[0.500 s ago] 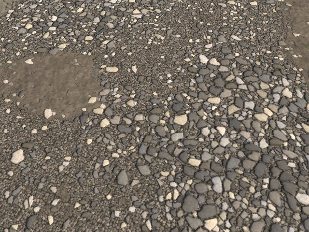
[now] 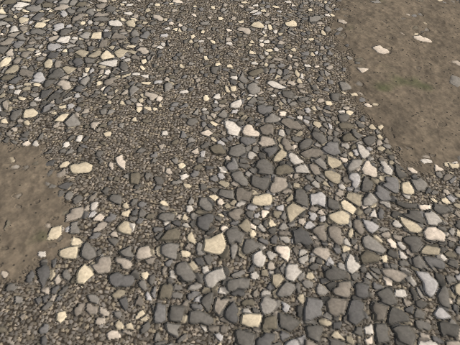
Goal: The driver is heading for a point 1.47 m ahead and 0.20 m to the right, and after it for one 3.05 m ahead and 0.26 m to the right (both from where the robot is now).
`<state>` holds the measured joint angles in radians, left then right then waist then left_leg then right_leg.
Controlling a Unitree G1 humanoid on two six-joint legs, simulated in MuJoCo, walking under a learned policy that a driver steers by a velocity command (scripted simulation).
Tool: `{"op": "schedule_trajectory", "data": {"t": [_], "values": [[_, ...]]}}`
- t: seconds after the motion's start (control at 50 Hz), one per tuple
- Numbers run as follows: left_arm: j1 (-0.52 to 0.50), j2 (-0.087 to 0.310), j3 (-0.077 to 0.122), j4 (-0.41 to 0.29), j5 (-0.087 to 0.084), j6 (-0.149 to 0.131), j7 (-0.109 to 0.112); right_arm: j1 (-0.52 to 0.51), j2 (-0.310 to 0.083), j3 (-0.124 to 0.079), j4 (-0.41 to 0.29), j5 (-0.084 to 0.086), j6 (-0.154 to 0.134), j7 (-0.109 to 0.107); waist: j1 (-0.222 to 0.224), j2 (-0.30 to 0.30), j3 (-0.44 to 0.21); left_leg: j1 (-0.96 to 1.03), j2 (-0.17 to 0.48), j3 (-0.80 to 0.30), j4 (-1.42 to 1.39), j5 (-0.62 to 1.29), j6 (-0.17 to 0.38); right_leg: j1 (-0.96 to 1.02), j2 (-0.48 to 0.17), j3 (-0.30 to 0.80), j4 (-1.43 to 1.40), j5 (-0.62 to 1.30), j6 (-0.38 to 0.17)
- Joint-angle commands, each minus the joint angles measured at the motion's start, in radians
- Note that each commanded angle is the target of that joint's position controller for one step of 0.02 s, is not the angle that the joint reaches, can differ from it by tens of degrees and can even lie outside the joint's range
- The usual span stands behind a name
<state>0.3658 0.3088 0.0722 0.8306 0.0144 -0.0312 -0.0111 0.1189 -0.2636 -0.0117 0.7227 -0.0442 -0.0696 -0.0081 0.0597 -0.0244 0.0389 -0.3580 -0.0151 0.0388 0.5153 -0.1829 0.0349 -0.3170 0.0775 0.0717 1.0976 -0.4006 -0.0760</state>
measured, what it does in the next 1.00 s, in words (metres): walks ahead, turning right: right foot, then left foot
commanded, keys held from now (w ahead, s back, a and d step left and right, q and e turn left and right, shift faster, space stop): w+e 0.50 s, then w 0.50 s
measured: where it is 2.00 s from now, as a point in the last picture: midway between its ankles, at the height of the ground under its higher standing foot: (344, 196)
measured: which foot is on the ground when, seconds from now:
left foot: down 0.00-0.42, up 0.44-0.96, down 0.98-1.00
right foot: up 0.00-0.40, down 0.42-1.00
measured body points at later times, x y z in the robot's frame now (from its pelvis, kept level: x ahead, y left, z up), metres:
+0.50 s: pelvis +0.26 -0.06 -0.01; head +0.29 -0.08 +0.43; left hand +0.51 +0.12 -0.11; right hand +0.19 -0.32 -0.15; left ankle +0.13 +0.11 -0.64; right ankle +0.31 -0.13 -0.73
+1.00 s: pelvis +0.53 -0.13 -0.01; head +0.56 -0.14 +0.44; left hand +0.60 +0.14 -0.15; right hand +0.63 -0.42 -0.10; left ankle +0.67 -0.09 -0.74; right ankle +0.32 -0.13 -0.72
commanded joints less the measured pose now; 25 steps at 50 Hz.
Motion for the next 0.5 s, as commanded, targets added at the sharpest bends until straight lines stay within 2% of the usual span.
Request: {"op": "schedule_trajectory", "data": {"t": [0.02, 0.06, 0.1, 0.16, 0.22, 0.3, 0.34, 0.36, 0.38, 0.4, 0.42, 0.44, 0.46, 0.48, 0.5], "values": [[-0.002, 0.061, 0.011, -0.067, 0.021, 0.013, -0.024, 0.133, -0.091, -0.031, -0.006, 0.009, -0.014, -0.004, -0.06, 0.127, -0.043, 0.265, 0.275, -0.285, -0.294, 0.064, 0.096, -0.277, -0.116, 0.009, 0.068, 0.079, 0.021], [-0.023, 0.046, 0.008, -0.082, 0.021, 0.028, -0.035, 0.166, -0.096, -0.036, 0.015, 0.021, -0.033, 0.003, -0.052, 0.131, -0.051, 0.263, 0.271, -0.209, -0.304, 0.208, 0.104, -0.286, -0.118, -0.003, 0.068, 0.105, 0.029], [-0.083, 0.036, 0.003, -0.107, 0.022, 0.035, -0.045, 0.182, -0.104, -0.042, 0.029, 0.028, -0.042, 0.007, -0.051, 0.122, -0.037, 0.273, 0.277, -0.144, -0.331, 0.258, 0.115, -0.346, -0.131, -0.01, 0.056, 0.158, 0.038], [-0.188, 0.027, -0.005, -0.147, 0.023, 0.035, -0.055, 0.21, -0.103, -0.046, 0.051, 0.026, -0.039, 0.007, -0.064, 0.111, -0.003, 0.286, 0.263, -0.047, -0.355, 0.31, 0.118, -0.411, -0.141, -0.033, -0.032, 0.252, 0.052], [-0.288, 0.002, -0.022, -0.18, 0.018, 0.027, -0.067, 0.226, -0.108, -0.049, 0.069, 0.025, -0.036, 0.008, -0.083, 0.111, 0.02, 0.286, 0.234, 0.049, -0.357, 0.331, 0.1, -0.368, -0.138, -0.082, -0.224, 0.363, 0.047], [-0.396, -0.001, -0.033, -0.225, 0.024, 0.024, -0.077, 0.283, -0.14, -0.058, 0.102, 0.025, -0.025, -0.001, -0.112, 0.107, 0.045, 0.366, 0.267, 0.109, -0.328, 0.408, 0.083, -0.31, -0.123, -0.158, -0.405, 0.332, 0.002], [-0.394, 0.009, -0.03, -0.233, 0.03, 0.024, -0.071, 0.299, -0.158, -0.062, 0.117, 0.022, -0.013, -0.008, -0.102, 0.113, 0.031, 0.422, 0.277, 0.147, -0.243, 0.621, 0.068, -0.253, -0.084, -0.195, -0.455, 0.246, -0.033], [-0.365, 0.019, -0.025, -0.227, 0.033, 0.024, -0.064, 0.303, -0.175, -0.065, 0.123, 0.02, -0.005, -0.012, -0.085, 0.126, 0.004, 0.443, 0.281, 0.167, -0.161, 0.786, 0.061, -0.197, -0.048, -0.215, -0.468, 0.188, -0.055], [-0.295, 0.034, -0.017, -0.209, 0.035, 0.021, -0.058, 0.307, -0.192, -0.069, 0.127, 0.019, 0.004, -0.015, -0.052, 0.131, -0.042, 0.455, 0.282, 0.181, -0.034, 0.908, 0.059, -0.113, -0.009, -0.225, -0.487, 0.142, -0.08], [-0.163, 0.055, -0.002, -0.171, 0.039, 0.012, -0.048, 0.302, -0.202, -0.07, 0.124, 0.023, 0.013, -0.017, 0.006, 0.116, -0.118, 0.405, 0.275, 0.197, 0.157, 0.888, 0.049, 0.054, 0.027, -0.215, -0.547, 0.15, -0.109], [0.012, 0.112, 0.024, -0.115, 0.048, 0.007, -0.031, 0.292, -0.192, -0.066, 0.102, 0.02, 0.015, -0.015, 0.083, 0.046, -0.22, 0.223, 0.251, 0.205, 0.43, 0.646, 0.02, 0.316, -0.035, -0.095, -0.594, 0.119, -0.152], [0.006, 0.23, 0.053, -0.125, 0.039, 0.012, -0.014, 0.332, -0.061, -0.038, 0.03, 0.023, 0.01, 0.006, 0.012, -0.203, -0.308, -0.21, 0.1, 0.194, 0.773, -0.246, -0.037, 0.625, -0.353, 0.401, -0.638, 0.052, -0.265], [0.048, 0.248, 0.061, -0.151, 0.005, 0.022, -0.009, 0.228, -0.143, -0.055, -0.009, 0.017, 0.003, 0.009, 0.072, -0.119, -0.379, -0.361, 0.004, -0.019, 0.93, -0.362, -0.052, 0.67, -0.433, 0.722, -0.778, 0.131, -0.335], [0.015, 0.22, 0.056, -0.126, 0.0, 0.026, 0.001, 0.144, -0.143, -0.054, -0.034, 0.024, -0.005, 0.013, 0.056, -0.041, -0.232, -0.443, 0.069, -0.073, 0.909, -0.245, -0.042, 0.591, -0.398, 0.534, -0.788, 0.244, -0.307], [-0.024, 0.165, 0.043, -0.116, -0.007, 0.021, 0.007, 0.148, -0.124, -0.044, -0.029, 0.028, -0.016, 0.012, 0.013, 0.001, -0.122, -0.402, 0.105, -0.062, 0.813, -0.167, -0.039, 0.438, -0.361, 0.416, -0.798, 0.374, -0.275]]}}
Velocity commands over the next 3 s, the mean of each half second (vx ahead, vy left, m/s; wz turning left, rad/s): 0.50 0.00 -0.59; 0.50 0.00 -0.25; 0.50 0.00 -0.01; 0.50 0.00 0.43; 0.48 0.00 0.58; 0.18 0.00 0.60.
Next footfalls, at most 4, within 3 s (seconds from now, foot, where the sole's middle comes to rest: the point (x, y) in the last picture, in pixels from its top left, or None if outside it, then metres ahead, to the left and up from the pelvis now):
0.42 right None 0.35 -0.14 -0.77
0.98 left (282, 269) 0.71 -0.11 -0.77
1.50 right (369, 227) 0.88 -0.40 -0.77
2.04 left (328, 155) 1.19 -0.29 -0.77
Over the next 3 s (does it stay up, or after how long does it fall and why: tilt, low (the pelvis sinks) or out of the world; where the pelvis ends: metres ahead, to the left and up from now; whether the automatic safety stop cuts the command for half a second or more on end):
stays up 1.39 -0.34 0.00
